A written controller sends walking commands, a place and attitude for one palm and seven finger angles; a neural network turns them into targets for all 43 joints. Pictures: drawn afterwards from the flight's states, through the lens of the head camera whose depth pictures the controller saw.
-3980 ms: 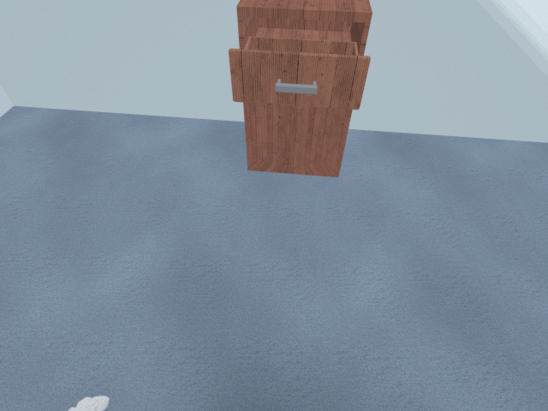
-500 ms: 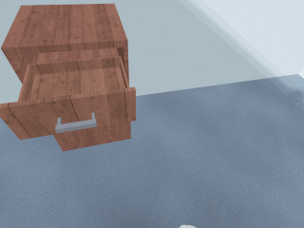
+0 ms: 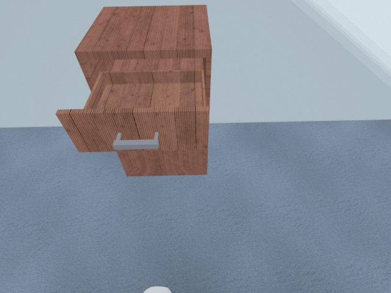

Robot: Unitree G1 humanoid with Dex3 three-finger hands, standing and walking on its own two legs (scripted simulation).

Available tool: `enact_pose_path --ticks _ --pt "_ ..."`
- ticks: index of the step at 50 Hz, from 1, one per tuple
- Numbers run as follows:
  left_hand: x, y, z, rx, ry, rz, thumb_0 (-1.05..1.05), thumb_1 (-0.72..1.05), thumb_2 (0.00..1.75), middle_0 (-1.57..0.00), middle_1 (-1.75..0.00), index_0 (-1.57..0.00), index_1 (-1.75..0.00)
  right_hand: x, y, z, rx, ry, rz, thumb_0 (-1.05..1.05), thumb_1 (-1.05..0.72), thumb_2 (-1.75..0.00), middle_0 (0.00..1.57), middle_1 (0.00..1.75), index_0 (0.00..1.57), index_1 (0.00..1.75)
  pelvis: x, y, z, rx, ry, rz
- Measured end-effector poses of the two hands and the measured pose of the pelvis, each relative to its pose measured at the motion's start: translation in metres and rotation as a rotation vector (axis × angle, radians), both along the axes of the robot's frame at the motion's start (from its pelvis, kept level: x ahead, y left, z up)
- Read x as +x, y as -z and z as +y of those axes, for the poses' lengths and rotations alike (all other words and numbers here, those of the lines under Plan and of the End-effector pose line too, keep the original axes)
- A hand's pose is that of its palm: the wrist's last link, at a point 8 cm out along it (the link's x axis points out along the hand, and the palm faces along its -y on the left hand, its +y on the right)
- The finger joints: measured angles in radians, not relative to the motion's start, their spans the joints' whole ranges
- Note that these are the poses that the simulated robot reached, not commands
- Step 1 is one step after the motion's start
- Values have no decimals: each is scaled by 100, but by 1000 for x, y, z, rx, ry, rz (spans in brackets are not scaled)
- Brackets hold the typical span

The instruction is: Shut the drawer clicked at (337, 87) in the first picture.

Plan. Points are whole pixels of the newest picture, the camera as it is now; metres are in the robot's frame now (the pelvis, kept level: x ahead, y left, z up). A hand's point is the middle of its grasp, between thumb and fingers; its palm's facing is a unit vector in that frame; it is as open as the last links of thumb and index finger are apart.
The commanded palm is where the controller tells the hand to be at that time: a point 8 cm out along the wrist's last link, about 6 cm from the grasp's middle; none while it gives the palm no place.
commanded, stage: take the last steps up to it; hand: left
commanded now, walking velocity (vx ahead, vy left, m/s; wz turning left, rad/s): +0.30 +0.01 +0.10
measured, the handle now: (137, 139) +0.56 +0.22 -0.08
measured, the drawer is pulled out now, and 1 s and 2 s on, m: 0.30 0.30 0.30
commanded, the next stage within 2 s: come to a stop and stand still in 0.96 s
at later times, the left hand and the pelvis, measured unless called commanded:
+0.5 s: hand out of the picture +0.10 +0.23 -0.17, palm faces +0.04 -0.99 -0.17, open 7.4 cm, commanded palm none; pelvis +0.07 +0.04 +0.00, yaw +1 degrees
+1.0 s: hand (126, 267) +0.21 +0.20 -0.19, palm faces +0.11 -0.98 -0.15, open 7.3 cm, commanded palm none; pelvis +0.21 +0.02 -0.01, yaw +2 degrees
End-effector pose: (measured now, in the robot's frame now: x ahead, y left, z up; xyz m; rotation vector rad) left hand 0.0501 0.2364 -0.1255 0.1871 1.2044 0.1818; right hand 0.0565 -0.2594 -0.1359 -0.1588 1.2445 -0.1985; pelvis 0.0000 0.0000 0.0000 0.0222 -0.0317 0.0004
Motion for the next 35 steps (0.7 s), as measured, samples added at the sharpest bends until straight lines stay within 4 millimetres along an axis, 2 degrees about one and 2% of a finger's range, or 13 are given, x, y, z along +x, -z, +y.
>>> enact_pose_path --ticks 3,7,9,11,14,17,20,23,27,30,32,35 --pt "-30 7 9 -23 -46 49 1 90 89 -20 -30 -20 -30 16 -5 12 -10 -55 -12 1 -91 -90 20 29 20 30 -2 0 9 -4 -18 6" --pt "-72 25 28 -60 -114 139 0 90 89 -20 -30 -20 -30 37 -9 38 -33 -120 -63 1 -91 -90 20 29 20 30 2 7 28 -29 -36 16" --pt "-89 32 37 -72 -131 199 1 90 89 -20 -30 -20 -30 40 -11 51 -38 -131 -84 1 -91 -90 20 29 20 30 4 9 36 -30 -35 10" --pt "-95 32 44 -79 -128 248 1 91 89 -20 -30 -20 -30 36 -14 64 -32 -124 -86 1 -91 -90 20 29 20 30 10 6 41 -34 -28 5" --pt "-87 27 51 -90 -119 260 1 91 90 -20 -30 -19 -30 21 -17 75 -27 -89 -47 0 -92 -90 20 29 20 30 20 -2 46 -42 -33 1" --pt "-64 23 55 -92 -108 230 1 91 90 -20 -30 -19 -30 0 -17 78 -25 -59 30 0 -93 -90 20 30 21 30 31 -6 50 -42 -36 1" --pt "-30 21 55 -89 -89 190 1 91 90 -20 -30 -19 -30 -21 -13 79 -13 -26 116 0 -93 -90 20 30 21 30 43 -6 50 -36 -33 2" --pt "12 20 50 -85 -57 147 1 91 90 -20 -30 -19 -30 -40 -9 80 5 14 196 0 -92 -90 20 30 21 30 58 -4 46 -28 -28 2" --pt "80 20 35 -74 6 76 1 91 90 -20 -30 -19 -30 -56 -1 77 37 73 290 0 -91 -90 20 29 21 30 82 1 36 -16 -18 4" --pt "135 20 19 -61 49 2 1 91 90 -20 -30 -19 -30 -58 8 71 63 105 352 1 -91 -90 20 29 20 30 106 10 23 -14 -15 6" --pt "165 23 10 -47 55 -66 1 91 90 -20 -30 -19 -30 -52 18 65 81 112 385 1 -91 -90 20 29 20 30 120 19 13 -11 -23 4" --pt "182 18 -1 -50 34 -111 0 91 90 -20 -30 -19 -30 -21 22 53 83 98 368 1 -91 -90 20 29 20 30 134 18 6 -30 -33 -11"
